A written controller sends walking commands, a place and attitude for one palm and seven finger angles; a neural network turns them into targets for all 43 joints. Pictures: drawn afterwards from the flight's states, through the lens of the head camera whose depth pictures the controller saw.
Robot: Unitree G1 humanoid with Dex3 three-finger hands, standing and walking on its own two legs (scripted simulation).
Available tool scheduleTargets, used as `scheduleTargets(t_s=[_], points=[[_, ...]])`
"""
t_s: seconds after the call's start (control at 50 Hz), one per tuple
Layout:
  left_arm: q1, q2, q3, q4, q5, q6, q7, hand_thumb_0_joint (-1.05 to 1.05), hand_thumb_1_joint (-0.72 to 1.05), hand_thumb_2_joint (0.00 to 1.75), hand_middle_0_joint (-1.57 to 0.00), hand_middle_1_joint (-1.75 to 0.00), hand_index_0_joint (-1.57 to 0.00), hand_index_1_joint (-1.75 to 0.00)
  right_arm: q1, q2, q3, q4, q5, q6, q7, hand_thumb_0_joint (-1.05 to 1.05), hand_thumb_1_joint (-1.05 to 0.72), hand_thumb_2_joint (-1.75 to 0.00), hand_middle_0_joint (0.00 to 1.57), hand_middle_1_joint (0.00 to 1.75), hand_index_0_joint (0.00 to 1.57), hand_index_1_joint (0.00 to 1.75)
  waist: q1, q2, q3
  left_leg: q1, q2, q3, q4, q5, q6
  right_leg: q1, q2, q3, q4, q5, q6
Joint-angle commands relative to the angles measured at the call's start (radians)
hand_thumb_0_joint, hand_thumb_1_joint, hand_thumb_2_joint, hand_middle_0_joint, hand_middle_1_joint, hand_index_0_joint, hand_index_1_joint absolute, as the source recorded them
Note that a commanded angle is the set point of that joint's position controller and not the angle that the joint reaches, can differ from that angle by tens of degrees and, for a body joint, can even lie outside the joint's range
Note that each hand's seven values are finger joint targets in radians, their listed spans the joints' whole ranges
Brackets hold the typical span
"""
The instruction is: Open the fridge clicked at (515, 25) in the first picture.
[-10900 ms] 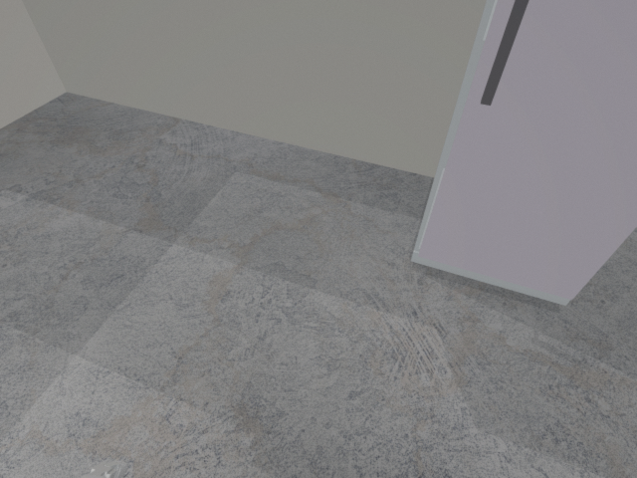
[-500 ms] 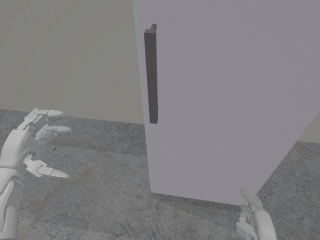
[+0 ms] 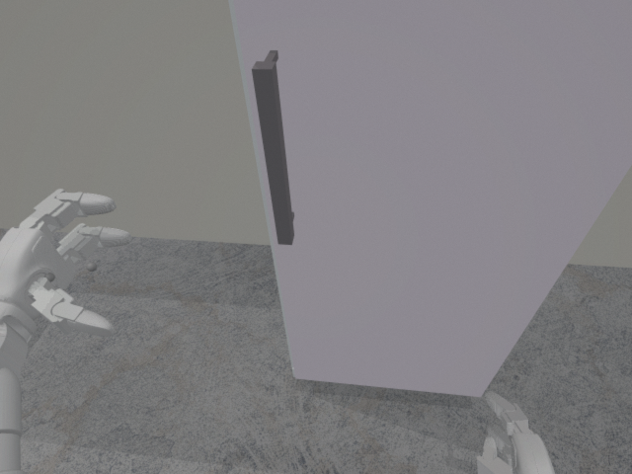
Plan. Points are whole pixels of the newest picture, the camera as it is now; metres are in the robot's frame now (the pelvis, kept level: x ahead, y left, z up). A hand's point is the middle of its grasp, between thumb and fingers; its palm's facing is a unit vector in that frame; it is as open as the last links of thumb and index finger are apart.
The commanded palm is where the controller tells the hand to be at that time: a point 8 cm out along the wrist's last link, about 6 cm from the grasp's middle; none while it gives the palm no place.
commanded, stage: raise the hand to about handle height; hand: left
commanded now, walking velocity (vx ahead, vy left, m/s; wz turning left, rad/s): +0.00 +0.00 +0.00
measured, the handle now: (280, 159) +0.52 +0.11 +0.16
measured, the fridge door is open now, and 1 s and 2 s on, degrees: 0 0 0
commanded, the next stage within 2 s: move the hooked fingers beside the handle in 0.26 s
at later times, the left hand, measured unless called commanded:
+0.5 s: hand (80, 264) +0.28 +0.29 +0.17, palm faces +0.09 -0.99 -0.06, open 14.0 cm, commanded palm +0.25 +0.31 +0.18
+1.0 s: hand (146, 225) +0.34 +0.23 +0.18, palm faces +0.02 -1.00 -0.04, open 14.0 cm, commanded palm +0.31 +0.28 +0.17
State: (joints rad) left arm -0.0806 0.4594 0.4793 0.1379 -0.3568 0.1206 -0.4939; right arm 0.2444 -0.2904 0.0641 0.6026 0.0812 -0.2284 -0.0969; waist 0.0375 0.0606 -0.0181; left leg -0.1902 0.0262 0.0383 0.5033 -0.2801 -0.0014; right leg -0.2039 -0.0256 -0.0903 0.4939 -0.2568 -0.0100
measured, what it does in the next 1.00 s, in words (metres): stands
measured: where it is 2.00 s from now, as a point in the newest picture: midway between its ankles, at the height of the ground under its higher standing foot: outside the picture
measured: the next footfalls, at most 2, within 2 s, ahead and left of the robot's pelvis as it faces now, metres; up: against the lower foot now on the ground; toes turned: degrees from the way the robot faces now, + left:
none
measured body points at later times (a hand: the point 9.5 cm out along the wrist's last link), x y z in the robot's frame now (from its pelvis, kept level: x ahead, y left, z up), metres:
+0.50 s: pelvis +0.00 +0.00 +0.00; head -0.02 -0.02 +0.45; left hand +0.27 +0.34 +0.18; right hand +0.19 -0.22 -0.07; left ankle -0.01 +0.12 -0.74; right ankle +0.01 -0.11 -0.74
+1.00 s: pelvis +0.00 +0.00 +0.00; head -0.01 -0.02 +0.45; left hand +0.33 +0.29 +0.18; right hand +0.17 -0.23 -0.08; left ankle -0.01 +0.12 -0.74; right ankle +0.01 -0.11 -0.74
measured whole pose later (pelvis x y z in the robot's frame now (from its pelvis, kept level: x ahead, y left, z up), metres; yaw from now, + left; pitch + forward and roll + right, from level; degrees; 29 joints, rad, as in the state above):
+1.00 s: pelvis +0.00 +0.00 +0.00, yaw +0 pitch -1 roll +0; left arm -0.31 0.38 0.36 0.29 -0.27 0.10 -0.35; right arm 0.24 -0.26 0.07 0.64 0.08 -0.21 -0.11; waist 0.02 0.05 -0.01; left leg -0.19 0.01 0.04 0.48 -0.27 0.00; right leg -0.21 -0.04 -0.08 0.48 -0.25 0.00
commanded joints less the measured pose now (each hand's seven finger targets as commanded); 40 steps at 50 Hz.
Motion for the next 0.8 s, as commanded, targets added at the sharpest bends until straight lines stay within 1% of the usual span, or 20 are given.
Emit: scheduleTargets(t_s=[0.0, 0.06, 0.12, 0.18, 0.22, 0.28, 0.32, 0.36, 0.38, 0.42, 0.44, 0.48, 0.54, 0.56, 0.58, 0.64, 0.66, 0.68, 0.74, 0.78], points=[[-0.284, 0.338, 0.176, -0.201, -0.021, -0.100, 0.051, 0.00, -0.50, 0.30, -0.30, -1.20, -0.30, -1.20, -0.146, -0.092, -0.037, -0.166, -0.006, -0.071, -0.011, 0.00, -0.90, -0.90, 0.20, 0.30, 0.20, 0.30, 0.023, 0.014, -0.145, 0.034, -0.033, -0.040, -0.073, 0.194, 0.032, 0.058, 0.020, 0.037, -0.082, 0.188, -0.004], [-0.327, 0.278, 0.086, -0.157, 0.007, -0.057, 0.054, 0.00, -0.50, 0.30, -0.30, -1.20, -0.30, -1.20, -0.138, -0.096, -0.037, -0.157, 0.005, -0.070, -0.022, 0.00, -0.90, -0.90, 0.20, 0.30, 0.20, 0.30, 0.002, 0.099, -0.075, 0.035, -0.031, -0.039, -0.087, 0.133, 0.025, -0.002, 0.017, 0.034, -0.098, 0.121, -0.006], [-0.358, 0.265, 0.041, -0.165, 0.019, -0.031, 0.038, 0.00, -0.50, 0.30, -0.30, -1.20, -0.30, -1.20, -0.135, -0.100, -0.037, -0.165, 0.006, -0.070, -0.030, 0.00, -0.90, -0.90, 0.20, 0.30, 0.20, 0.30, -0.008, 0.055, -0.102, 0.048, -0.032, -0.045, -0.085, 0.121, 0.032, 0.009, 0.017, 0.041, -0.105, 0.107, -0.003], [-0.334, 0.293, 0.064, -0.203, 0.013, -0.045, 0.023, 0.00, -0.50, 0.30, -0.30, -1.20, -0.30, -1.20, -0.135, -0.101, -0.036, -0.169, 0.001, -0.072, -0.031, 0.00, -0.90, -0.90, 0.20, 0.30, 0.20, 0.30, 0.000, -0.016, -0.163, 0.071, -0.029, -0.052, -0.077, 0.171, 0.036, 0.051, 0.023, 0.034, -0.090, 0.156, -0.002], [-0.322, 0.326, 0.119, -0.223, 0.000, -0.067, 0.019, 0.00, -0.50, 0.30, -0.30, -1.20, -0.30, -1.20, -0.138, -0.099, -0.037, -0.172, -0.004, -0.075, -0.028, 0.00, -0.90, -0.90, 0.20, 0.30, 0.20, 0.30, 0.012, -0.016, -0.215, 0.084, -0.035, -0.053, -0.073, 0.210, 0.036, 0.082, 0.023, 0.032, -0.076, 0.213, -0.002], [-0.279, 0.343, 0.161, -0.173, -0.020, -0.082, 0.019, 0.00, -0.50, 0.30, -0.30, -1.20, -0.30, -1.20, -0.138, -0.098, -0.035, -0.156, -0.007, -0.074, -0.022, 0.00, -0.90, -0.90, 0.20, 0.30, 0.20, 0.30, 0.023, -0.027, -0.183, 0.061, -0.033, -0.049, -0.070, 0.216, 0.034, 0.083, 0.023, 0.034, -0.081, 0.226, -0.003], [-0.290, 0.306, 0.130, -0.128, -0.020, -0.071, 0.018, 0.00, -0.50, 0.30, -0.30, -1.20, -0.30, -1.20, -0.140, -0.098, -0.034, -0.150, -0.002, -0.071, -0.022, 0.00, -0.90, -0.90, 0.20, 0.30, 0.20, 0.30, 0.012, -0.011, -0.133, 0.044, -0.034, -0.046, -0.076, 0.192, 0.031, 0.048, 0.022, 0.032, -0.084, 0.209, -0.001], [-0.340, 0.265, 0.071, -0.118, -0.005, -0.052, 0.021, 0.00, -0.50, 0.30, -0.30, -1.20, -0.30, -1.20, -0.144, -0.098, -0.032, -0.148, 0.004, -0.070, -0.025, 0.00, -0.90, -0.90, 0.20, 0.30, 0.20, 0.30, -0.003, 0.046, -0.095, 0.042, -0.033, -0.047, -0.083, 0.159, 0.026, 0.007, 0.021, 0.028, -0.091, 0.165, -0.004], [-0.356, 0.248, 0.044, -0.112, -0.001, -0.046, 0.022, 0.00, -0.50, 0.30, -0.30, -1.20, -0.30, -1.20, -0.143, -0.095, -0.034, -0.146, 0.003, -0.069, -0.024, 0.00, -0.90, -0.90, 0.20, 0.30, 0.20, 0.30, -0.008, 0.012, -0.082, 0.045, -0.029, -0.047, -0.077, 0.162, 0.029, 0.003, 0.018, 0.036, -0.098, 0.168, -0.003], [-0.372, 0.262, 0.042, -0.102, 0.007, -0.037, 0.023, 0.00, -0.50, 0.30, -0.30, -1.20, -0.30, -1.20, -0.133, -0.102, -0.038, -0.148, 0.005, -0.068, -0.028, 0.00, -0.90, -0.90, 0.20, 0.30, 0.20, 0.30, -0.012, -0.004, -0.107, 0.046, -0.030, -0.051, -0.078, 0.146, 0.032, 0.002, 0.020, 0.034, -0.097, 0.146, 0.000], [-0.418, 0.261, 0.024, -0.134, 0.017, -0.043, 0.024, 0.00, -0.50, 0.30, -0.30, -1.20, -0.30, -1.20, -0.137, -0.103, -0.037, -0.150, 0.005, -0.068, -0.031, 0.00, -0.90, -0.90, 0.20, 0.30, 0.20, 0.30, -0.018, 0.029, -0.135, 0.064, -0.032, -0.051, -0.076, 0.151, 0.033, 0.005, 0.020, 0.034, -0.092, 0.147, -0.002], [-0.483, 0.231, -0.024, -0.192, 0.024, -0.063, 0.032, 0.00, -0.50, 0.30, -0.30, -1.20, -0.30, -1.20, -0.143, -0.091, -0.032, -0.154, 0.003, -0.071, -0.032, 0.00, -0.90, -0.90, 0.20, 0.30, 0.20, 0.30, -0.025, 0.045, -0.160, 0.089, -0.030, -0.054, -0.074, 0.167, 0.033, 0.014, 0.021, 0.035, -0.089, 0.156, -0.004], [-0.491, 0.270, 0.035, -0.188, 0.020, -0.099, 0.054, 0.00, -0.50, 0.30, -0.30, -1.20, -0.30, -1.20, -0.132, -0.094, -0.037, -0.144, -0.003, -0.076, -0.037, 0.00, -0.90, -0.90, 0.20, 0.30, 0.20, 0.30, -0.016, 0.017, -0.211, 0.105, -0.030, -0.064, -0.076, 0.195, 0.032, 0.040, 0.024, 0.026, -0.079, 0.185, -0.007], [-0.475, 0.266, 0.041, -0.173, 0.020, -0.104, 0.060, 0.00, -0.50, 0.30, -0.30, -1.20, -0.30, -1.20, -0.134, -0.091, -0.035, -0.142, -0.005, -0.076, -0.037, 0.00, -0.90, -0.90, 0.20, 0.30, 0.20, 0.30, -0.009, 0.033, -0.218, 0.103, -0.033, -0.060, -0.076, 0.194, 0.031, 0.044, 0.021, 0.029, -0.078, 0.187, -0.008], [-0.452, 0.287, 0.064, -0.145, 0.021, -0.104, 0.069, 0.00, -0.50, 0.30, -0.30, -1.20, -0.30, -1.20, -0.126, -0.095, -0.035, -0.133, -0.007, -0.072, -0.034, 0.00, -0.90, -0.90, 0.20, 0.30, 0.20, 0.30, -0.002, 0.001, -0.201, 0.086, -0.028, -0.062, -0.080, 0.204, 0.029, 0.054, 0.023, 0.026, -0.080, 0.190, -0.009], [-0.437, 0.241, 0.038, -0.085, 0.027, -0.086, 0.083, 0.00, -0.50, 0.30, -0.30, -1.20, -0.30, -1.20, -0.135, -0.092, -0.037, -0.130, -0.003, -0.069, -0.030, 0.00, -0.90, -0.90, 0.20, 0.30, 0.20, 0.30, -0.002, -0.007, -0.166, 0.061, -0.028, -0.053, -0.087, 0.202, 0.027, 0.040, 0.016, 0.022, -0.076, 0.205, -0.007], [-0.427, 0.245, 0.046, -0.074, 0.032, -0.075, 0.090, 0.00, -0.50, 0.30, -0.30, -1.20, -0.30, -1.20, -0.134, -0.094, -0.038, -0.130, -0.002, -0.066, -0.028, 0.00, -0.90, -0.90, 0.20, 0.30, 0.20, 0.30, 0.005, 0.017, -0.165, 0.057, -0.028, -0.053, -0.088, 0.213, 0.025, 0.041, 0.015, 0.019, -0.071, 0.213, -0.010], [-0.406, 0.246, 0.040, -0.054, 0.038, -0.061, 0.093, 0.00, -0.50, 0.30, -0.30, -1.20, -0.30, -1.20, -0.132, -0.095, -0.037, -0.133, -0.003, -0.060, -0.024, 0.00, -0.90, -0.90, 0.20, 0.30, 0.20, 0.30, 0.013, 0.001, -0.156, 0.045, -0.027, -0.050, -0.089, 0.214, 0.025, 0.049, 0.014, 0.021, -0.074, 0.210, -0.011], [-0.496, 0.189, -0.035, -0.069, 0.050, -0.040, 0.101, 0.00, -0.50, 0.30, -0.30, -1.20, -0.30, -1.20, -0.137, -0.092, -0.039, -0.141, 0.004, -0.053, -0.024, 0.00, -0.90, -0.90, 0.20, 0.30, 0.20, 0.30, -0.012, 0.013, -0.148, 0.056, -0.026, -0.050, -0.090, 0.194, 0.026, 0.015, 0.014, 0.021, -0.076, 0.189, -0.008], [-0.517, 0.194, -0.040, -0.086, 0.055, -0.044, 0.110, 0.00, -0.50, 0.30, -0.30, -1.20, -0.30, -1.20, -0.130, -0.094, -0.040, -0.144, 0.001, -0.050, -0.024, 0.00, -0.90, -0.90, 0.20, 0.30, 0.20, 0.30, -0.012, -0.015, -0.176, 0.069, -0.022, -0.049, -0.085, 0.204, 0.029, 0.030, 0.016, 0.024, -0.075, 0.193, -0.008]])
